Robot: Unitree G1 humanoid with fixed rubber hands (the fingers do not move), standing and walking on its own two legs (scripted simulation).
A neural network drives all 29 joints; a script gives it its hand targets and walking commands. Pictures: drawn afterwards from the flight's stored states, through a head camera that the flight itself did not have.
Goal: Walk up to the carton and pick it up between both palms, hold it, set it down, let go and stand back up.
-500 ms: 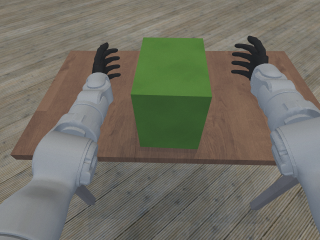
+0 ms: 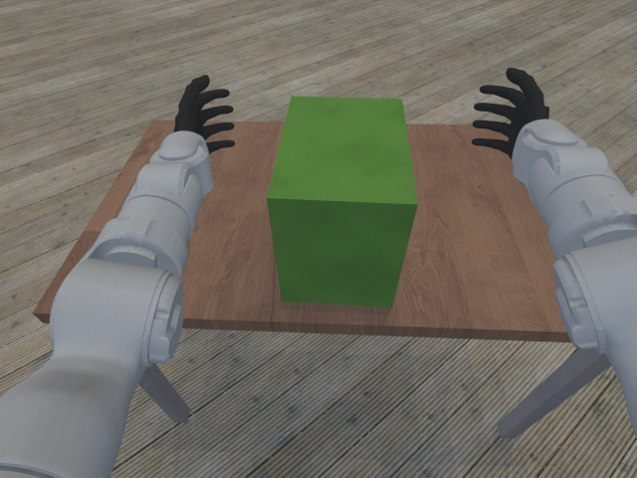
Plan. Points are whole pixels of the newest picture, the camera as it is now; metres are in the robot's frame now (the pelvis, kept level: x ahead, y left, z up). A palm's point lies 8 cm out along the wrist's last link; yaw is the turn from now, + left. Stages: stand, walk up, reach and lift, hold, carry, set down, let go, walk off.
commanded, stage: set down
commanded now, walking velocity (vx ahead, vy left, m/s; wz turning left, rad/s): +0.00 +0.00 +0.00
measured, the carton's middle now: (341, 201) +0.55 +0.01 +0.03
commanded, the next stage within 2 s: none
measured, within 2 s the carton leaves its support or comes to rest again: neither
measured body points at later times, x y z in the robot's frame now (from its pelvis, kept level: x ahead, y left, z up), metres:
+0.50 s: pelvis -0.01 +0.00 +0.00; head -0.01 +0.00 +0.45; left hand +0.42 +0.18 +0.13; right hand +0.43 -0.20 +0.14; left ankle +0.01 +0.13 -0.75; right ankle -0.01 -0.08 -0.75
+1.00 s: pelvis -0.01 +0.00 +0.00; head -0.02 +0.01 +0.45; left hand +0.35 +0.18 +0.06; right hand +0.37 -0.21 +0.07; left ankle +0.01 +0.13 -0.75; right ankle -0.01 -0.08 -0.75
